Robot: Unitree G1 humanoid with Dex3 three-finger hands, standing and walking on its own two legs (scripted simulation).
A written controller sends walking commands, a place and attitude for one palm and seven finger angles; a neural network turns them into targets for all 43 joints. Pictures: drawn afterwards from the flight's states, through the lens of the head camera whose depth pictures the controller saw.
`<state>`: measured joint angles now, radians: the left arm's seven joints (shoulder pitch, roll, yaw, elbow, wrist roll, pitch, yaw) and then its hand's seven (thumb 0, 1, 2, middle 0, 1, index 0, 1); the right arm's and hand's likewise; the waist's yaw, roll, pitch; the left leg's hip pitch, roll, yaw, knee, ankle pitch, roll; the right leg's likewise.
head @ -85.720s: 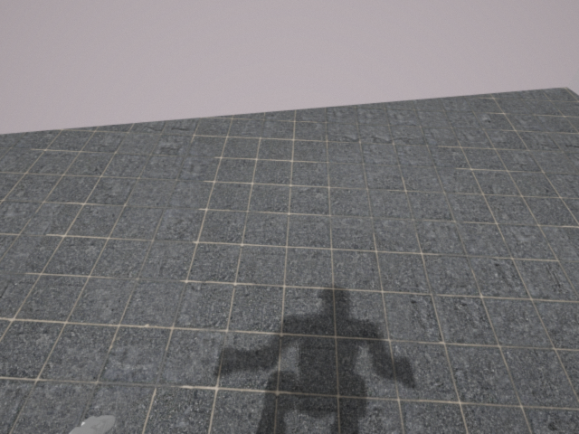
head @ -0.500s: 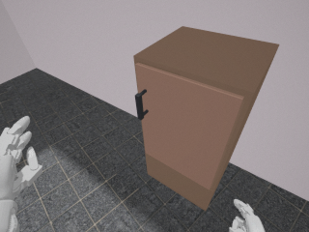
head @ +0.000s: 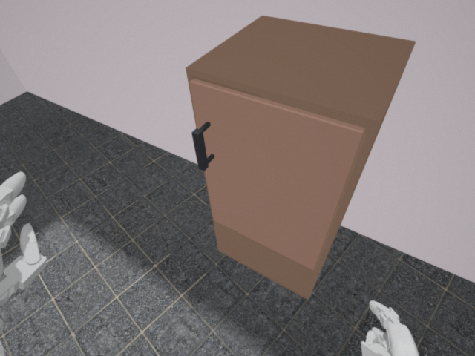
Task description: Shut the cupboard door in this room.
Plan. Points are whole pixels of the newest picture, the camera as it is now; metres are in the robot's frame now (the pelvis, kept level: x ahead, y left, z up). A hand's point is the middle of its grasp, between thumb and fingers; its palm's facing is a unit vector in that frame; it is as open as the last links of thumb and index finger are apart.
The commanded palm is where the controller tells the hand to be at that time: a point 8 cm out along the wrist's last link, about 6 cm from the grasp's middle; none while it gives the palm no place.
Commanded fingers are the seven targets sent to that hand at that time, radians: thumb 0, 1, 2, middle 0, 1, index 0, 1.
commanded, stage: step back with the hand held close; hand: left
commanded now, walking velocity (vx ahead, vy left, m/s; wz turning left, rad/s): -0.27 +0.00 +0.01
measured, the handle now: (204, 146) +0.64 +0.14 -0.04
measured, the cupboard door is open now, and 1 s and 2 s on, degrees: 0 0 0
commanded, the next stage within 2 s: stop stepping back and stand still in 1.06 s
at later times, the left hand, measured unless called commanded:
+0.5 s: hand out of the picture +0.13 +0.28 +0.16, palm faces +0.46 -0.76 -0.46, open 7.4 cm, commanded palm +0.07 +0.31 +0.18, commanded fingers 0.00 0.90 0.90 -0.20 -0.30 -0.20 -0.30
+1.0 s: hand out of the picture +0.08 +0.28 +0.16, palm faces +0.44 -0.78 -0.45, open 7.4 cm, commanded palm +0.02 +0.30 +0.18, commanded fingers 0.00 0.90 0.90 -0.20 -0.30 -0.20 -0.30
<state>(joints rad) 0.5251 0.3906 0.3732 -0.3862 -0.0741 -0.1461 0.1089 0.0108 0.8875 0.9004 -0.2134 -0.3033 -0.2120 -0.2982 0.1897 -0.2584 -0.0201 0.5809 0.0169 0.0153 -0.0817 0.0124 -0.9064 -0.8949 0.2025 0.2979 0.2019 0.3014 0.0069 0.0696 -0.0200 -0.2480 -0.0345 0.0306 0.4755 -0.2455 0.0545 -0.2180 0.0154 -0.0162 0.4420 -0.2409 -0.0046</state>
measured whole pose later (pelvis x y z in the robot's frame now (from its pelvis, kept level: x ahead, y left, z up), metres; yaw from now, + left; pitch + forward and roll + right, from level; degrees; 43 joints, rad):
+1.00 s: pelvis -0.13 +0.01 -0.01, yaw -1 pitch +7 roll -3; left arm 0.52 0.43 0.49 -0.53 -0.06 -0.29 0.14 0.01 0.89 0.90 -0.21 -0.30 -0.21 -0.30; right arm 0.15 -0.18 0.00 0.65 -0.04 -0.12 -0.06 0.01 -0.90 -0.89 0.20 0.30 0.20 0.30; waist 0.03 -0.02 -0.05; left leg -0.58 0.03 0.05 0.48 -0.03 0.06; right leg -0.13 0.08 0.03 0.46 -0.39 0.00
